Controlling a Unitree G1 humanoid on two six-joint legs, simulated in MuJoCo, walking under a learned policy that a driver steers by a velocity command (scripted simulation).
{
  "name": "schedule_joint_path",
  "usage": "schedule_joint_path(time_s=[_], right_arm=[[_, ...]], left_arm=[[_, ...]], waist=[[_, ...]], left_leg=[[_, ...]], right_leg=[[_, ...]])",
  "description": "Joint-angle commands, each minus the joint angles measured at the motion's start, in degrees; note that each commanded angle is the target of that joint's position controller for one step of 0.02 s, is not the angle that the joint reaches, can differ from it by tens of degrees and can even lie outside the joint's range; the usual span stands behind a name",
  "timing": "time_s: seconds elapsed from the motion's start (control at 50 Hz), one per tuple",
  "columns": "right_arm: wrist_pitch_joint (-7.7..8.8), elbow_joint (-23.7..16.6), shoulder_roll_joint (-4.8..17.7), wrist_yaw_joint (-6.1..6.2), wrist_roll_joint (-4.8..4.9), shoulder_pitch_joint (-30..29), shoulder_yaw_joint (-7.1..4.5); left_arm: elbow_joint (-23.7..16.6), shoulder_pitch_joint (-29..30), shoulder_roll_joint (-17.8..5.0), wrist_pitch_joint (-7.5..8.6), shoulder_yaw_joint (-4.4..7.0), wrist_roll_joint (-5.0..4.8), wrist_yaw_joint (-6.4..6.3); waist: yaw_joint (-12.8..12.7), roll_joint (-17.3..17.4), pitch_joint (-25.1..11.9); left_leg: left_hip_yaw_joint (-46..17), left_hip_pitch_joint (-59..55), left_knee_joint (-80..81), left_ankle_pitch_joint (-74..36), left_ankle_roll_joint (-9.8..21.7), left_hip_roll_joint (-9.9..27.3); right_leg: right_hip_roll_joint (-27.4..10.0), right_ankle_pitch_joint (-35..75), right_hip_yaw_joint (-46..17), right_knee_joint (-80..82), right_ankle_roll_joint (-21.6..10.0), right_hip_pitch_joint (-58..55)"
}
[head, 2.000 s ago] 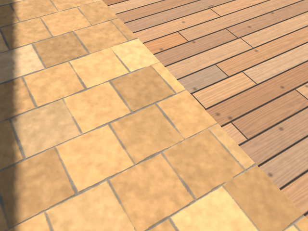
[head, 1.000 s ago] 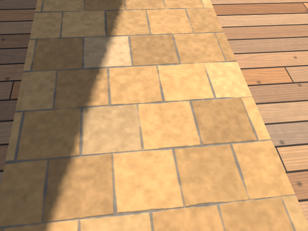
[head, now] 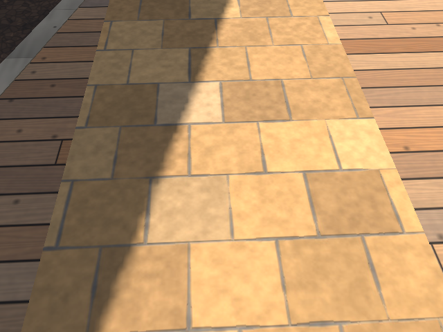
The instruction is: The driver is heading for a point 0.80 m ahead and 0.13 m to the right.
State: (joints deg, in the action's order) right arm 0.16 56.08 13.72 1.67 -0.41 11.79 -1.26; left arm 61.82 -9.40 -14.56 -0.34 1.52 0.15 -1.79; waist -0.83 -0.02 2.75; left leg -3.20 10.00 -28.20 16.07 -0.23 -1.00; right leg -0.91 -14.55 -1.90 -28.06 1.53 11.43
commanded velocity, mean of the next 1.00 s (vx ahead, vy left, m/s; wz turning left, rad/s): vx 0.35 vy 0.00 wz -0.05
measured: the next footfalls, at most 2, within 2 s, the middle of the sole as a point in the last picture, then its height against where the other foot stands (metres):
left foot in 0.72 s outside the picture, level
right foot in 1.30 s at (281, 277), level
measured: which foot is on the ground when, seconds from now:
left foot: down 0.00-0.32, up 0.34-0.70, down 0.72-1.00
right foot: down 0.00-0.74, up 0.76-1.00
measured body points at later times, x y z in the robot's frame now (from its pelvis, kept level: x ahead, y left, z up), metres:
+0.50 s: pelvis +0.10 -0.03 +0.01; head +0.11 -0.04 +0.46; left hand +0.03 +0.22 -0.13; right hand +0.22 -0.29 -0.12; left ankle +0.12 +0.11 -0.66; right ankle +0.01 -0.13 -0.74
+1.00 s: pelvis +0.37 +0.03 +0.01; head +0.38 +0.03 +0.46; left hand +0.49 +0.30 -0.12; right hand +0.39 -0.24 -0.13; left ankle +0.37 +0.11 -0.74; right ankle +0.45 -0.14 -0.66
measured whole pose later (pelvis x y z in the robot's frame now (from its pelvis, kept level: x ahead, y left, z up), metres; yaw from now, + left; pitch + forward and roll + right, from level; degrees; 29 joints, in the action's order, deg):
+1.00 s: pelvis +0.37 +0.03 +0.01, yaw -5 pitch +0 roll +2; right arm 6.5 56.9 13.8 -1.3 -0.9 16.4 -2.8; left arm 52.8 -11.9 -15.9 3.5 3.6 -1.7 -1.0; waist 1.9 -2.5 1.1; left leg 7.4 5.5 -14.9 9.3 4.1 -4.1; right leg -6.3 -9.7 -5.0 -60.4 -2.3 37.8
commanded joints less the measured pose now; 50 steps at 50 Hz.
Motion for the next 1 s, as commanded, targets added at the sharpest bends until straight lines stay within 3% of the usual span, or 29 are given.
schedule_joint_path(time_s=[0.02, 0.06, 0.1, 0.14, 0.18, 0.24, 0.28, 0.3, 0.32, 0.34, 0.36, 0.38, 0.42, 0.46, 0.54, 0.58, 0.64, 0.68, 0.7, 0.72, 0.74, 0.76, 0.78, 0.8, 0.82, 0.84, 0.88, 0.94, 1.0], right_arm=[[0.5, -1.18, 6.41, 0.22, 0.07, 0.89, -1.09], [0.49, -0.57, 6.3, 0.25, 0.1, 1.13, -0.98], [0.2, 0.42, 6.55, 0.49, 0.46, 2.32, -1.11], [0.28, 0.02, 7.84, 0.65, 0.88, 2.4, -1.54], [1.42, 0.21, 8.83, 0.43, 1.47, 4.37, -1.94], [2.7, 0.74, 10.84, -0.13, 1.93, 6.64, -2.87], [2.87, -1.15, 9.81, -0.46, 2.07, 1.96, -2.49], [2.99, -2.81, 8.44, -0.6, 2.06, -1.99, -2.07], [3.64, -4.98, 4.75, -0.63, 1.99, -5.46, -1.13], [4.91, -7.15, 3.99, -0.45, 1.85, -5.77, -1.01], [5.81, -7.1, 6.58, -0.59, 2.53, -5.7, -1.62], [6.41, -6.26, 6.42, -1.17, 2.95, -3.65, -1.67], [7.01, -5.98, 6.33, -1.85, 2.58, -4.4, -1.96], [6.92, -6.81, 5.48, -2.66, 1.97, -6.44, -2.16], [6.12, -10.34, 1.25, -3.48, 1.71, -14.72, -0.46], [5.84, -11.71, 1.92, -3.66, 1.94, -17.81, -0.26], [5.6, -12.96, 4.74, -3.96, 2.33, -18.76, -0.83], [5.75, -12.39, 7.24, -3.98, 2.15, -14.76, -2.03], [5.64, -10.73, 8.87, -3.77, 2.12, -8.73, -3.07], [5.32, -7.83, 10.75, -3.39, 2.37, 0.49, -4.36], [4.93, -5.75, 14.41, -2.78, 1.78, 10.27, -5.42], [4.83, -4.32, 17.29, -3.44, 0.85, 13.35, -5.59], [5.19, -4.65, 11.81, -3.74, 1.29, 10.33, -4.07], [5.67, -5.49, 9.31, -3.6, 1.36, 4.77, -3.4], [6.18, -6.43, 8.16, -3.66, 1.02, 0.09, -2.99], [6.65, -6.55, 6.77, -3.88, 0.34, -2.52, -2.71], [7.15, -5.5, 4.55, -4.03, -0.33, -3.85, -2.19], [7.64, -3.57, 6.14, -3.24, -0.33, -1.68, -2.58], [7.51, -2.78, 7.6, -1.96, -0.66, 0.42, -2.95]], left_arm=[[-1.37, -0.25, -6.45, 0.49, 0.91, -0.01, -0.31], [-1.03, -0.72, -6.28, 0.49, 0.81, -0.02, -0.37], [-0.26, -2.07, -5.84, 0.31, 0.75, -0.4, -0.53], [-1.07, -1.51, -6.24, 0.69, 0.91, -0.68, -0.62], [-1.98, -1.06, -4.89, 2.27, 0.65, -0.86, -0.19], [-2.68, -1.48, -2.56, 4.71, 0.29, -1.45, 1.15], [-1.47, -5.87, -2.24, 5.55, 0.35, -1.87, 1.7], [0.42, -11.13, -3.2, 5.72, 0.72, -1.81, 1.71], [2.63, -17.77, -7.88, 6.0, 2.02, -1.65, 1.77], [3.62, -23.6, -14.51, 6.35, 3.62, -1.48, 2.39], [2.98, -22.24, -10.9, 6.95, 2.5, -0.37, 2.62], [1.79, -19.77, -8.14, 7.45, 1.83, -0.34, 2.75], [0.48, -17.37, -6.36, 7.39, 1.16, -0.75, 3.07], [0.37, -18.29, -3.54, 6.32, 0.18, -0.42, 2.66], [-1.6, -17.18, -6.16, 5.08, 0.32, -0.06, 0.82], [-1.57, -18.81, -8.14, 5.21, 0.88, -0.36, 0.5], [-1.23, -19.29, -8.46, 5.3, 1.54, -1.45, 0.44], [-1.76, -18.05, -9.3, 4.8, 2.08, -1.16, 0.5], [-2.14, -17.37, -9.48, 4.29, 2.23, -0.8, 0.55], [-2.73, -17.09, -8.82, 3.78, 1.99, -0.3, 0.59], [-4.26, -17.93, -6.59, 3.63, 1.07, 0.85, 0.68], [-4.6, -25.49, 2.87, 4.88, -1.2, 0.07, 1.27], [-4.81, -20.93, -3.05, 6.51, 0.07, -1.52, 1.63], [-6.85, -14.99, -6.44, 7.4, 1.13, -3.24, 1.8], [-7.37, -12.14, -6.72, 7.65, 1.24, -3.27, 1.38], [-7.35, -11.24, -6.28, 7.26, 1.74, -2.57, 0.95], [-6.77, -13.75, -3.96, 5.34, 2.03, -2.34, 0.8], [-8.67, -10.65, -3.3, 3.61, 2.44, -1.99, 0.55], [-11.11, -5.21, -3.7, 3.76, 2.84, -1.46, 0.9]], waist=[[0.21, 0.49, -1.1], [0.22, 0.47, -0.99], [0.38, 1.05, -1.28], [0.8, 2.15, 3.04], [1.51, 4.56, 5.45], [1.31, 10.37, 4.69], [-2.29, 9.1, 5.46], [-4.84, 6.64, 5.39], [-6.71, -4.55, 4.4], [-7.53, -17.41, 2.37], [-6.09, -11.49, 2.72], [-4.07, -7.62, 3.46], [-2.85, -4.56, 3.57], [-2.76, -5.58, 2.63], [-3.46, -4.99, 4.27], [-3.86, -6.3, 4.89], [-2.07, -6.62, 5.81], [1.26, -6.98, 1.99], [4.57, -7.32, -2.37], [8.81, -6.75, -7.94], [11.49, -0.13, -15.32], [6.28, 17.31, -24.27], [7.53, 12.48, -18.88], [6.23, 9.16, -9.51], [4.38, 3.22, -5.99], [2.54, 1.9, -4.04], [-0.38, 4.54, -3.39], [-0.93, 3.97, -0.05], [0.11, 2.06, 1.22]], left_leg=[[-1.26, 2.16, 5.58, -7.52, 0.99, 1.81], [-1.1, 2.26, 5.59, -7.48, 0.94, 1.71], [-0.56, 2.99, 6.13, 8.55, 1.86, 0.58], [-3.32, 7.14, 7.45, 24.91, 4.29, 1.84], [-9.42, 6.96, 9.99, 29.12, 7.06, 5.93], [-22.09, 4.65, 15.87, 30.41, 11.98, 14.4], [-18.61, 11.35, 13.97, 25.82, 10.53, 12.43], [-13.13, 16.45, 8.56, 19.46, 8.05, 8.74], [-1.84, 23.32, -6.33, 11.29, 3.79, 1.35], [3.47, 32.25, -22.46, 12.66, 1.33, -2.34], [-1.15, 37.95, -33.16, 16.2, 1.81, -0.35], [-2.4, 40.34, -38.11, 12.37, 2.9, 1.77], [-0.38, 43.49, -38.36, 4.52, 3.94, 5.35], [1.98, 39.71, -33.37, -0.36, 3.16, 6.83], [6.17, 29.33, -15.2, -10.37, 0.25, 4.56], [7.39, 22.9, -8.64, -14.31, 0.12, 2.82], [5.24, 20.71, -3.51, -16.22, 2.19, 2.9], [5.74, 14.85, -2.85, -14.36, 4.26, 1.28], [6.73, 7.12, -3.43, -12.88, 5.6, -0.31], [7.11, -4.74, -3.2, -12.25, 7.13, -0.94], [-5.71, -21.57, -3.88, -7.19, 10.5, 9.75], [-36.46, -34.76, 7.28, 10.45, 19.85, 23.29], [-41.77, -29.93, 14.05, 15.58, 17.82, 21.85], [-31.98, -21.32, 14.46, 11.5, 15.27, 21.04], [-23.82, -12.48, 15.63, 2.75, 13.97, 19.29], [-17.47, -5.96, 16.83, -3.69, 12.88, 17.3], [-9.52, 0.17, 19.84, -6.8, 11.76, 14.63], [-3.4, 3.15, 23.35, -8.9, 12.46, 14.45], [0.83, 0.01, 24.13, -12.6, 12.11, 14.49]], right_leg=[[-0.61, 6.29, -0.33, 4.11, -1.09, -0.56], [-0.55, 6.3, -0.29, 4.12, -1.12, -0.48], [1.37, -7.69, 1.52, 2.92, -1.79, 0.55], [1.96, -21.51, 1.36, 0.97, -3.37, 6.2], [1.54, -20.18, 1.23, -2.3, -4.09, 10.31], [1.81, -10.34, 3.69, -11.12, -4.5, 11.45], [1.38, -10.04, 3.12, -3.88, -6.58, 2.04], [0.1, -7.82, 0.12, 2.05, -7.26, -5.97], [-6.44, -13.94, -13.16, 8.89, -10.07, -12.33], [-18.2, -13.0, -34.12, 16.71, -16.55, -19.81], [-21.11, -8.77, -38.5, 16.76, -18.13, -21.11], [-19.53, -3.53, -33.22, 15.39, -16.79, -21.8], [-16.89, 5.59, -23.45, 15.79, -13.97, -22.47], [-13.23, 14.89, -14.89, 17.33, -11.92, -20.04], [-9.35, 16.42, -5.91, 21.22, -11.54, -9.3], [-9.78, 14.77, -4.86, 23.45, -11.69, -5.85], [-12.73, 18.55, -4.26, 22.69, -10.77, -9.98], [-13.61, 35.5, -2.65, 15.96, -9.23, -14.26], [-12.58, 45.27, -1.06, 8.19, -8.21, -14.48], [-10.17, 47.86, 0.57, -3.02, -6.76, -10.89], [-7.01, 30.84, 1.96, -21.14, -5.4, 2.05], [4.59, -13.27, 0.09, -41.51, -2.41, 20.19], [2.35, -16.83, -6.35, -48.98, -3.8, 26.24], [-0.47, -12.21, -5.22, -50.43, -5.04, 30.09], [-3.66, -6.5, -4.38, -48.04, -5.36, 27.09], [-5.61, -3.2, -4.09, -44.86, -5.25, 24.07], [-7.44, -1.02, -4.86, -41.23, -5.19, 18.61], [-7.85, 2.27, -5.11, -36.98, -4.27, 22.42], [-7.05, 11.39, -6.51, -28.86, -3.23, 28.81]])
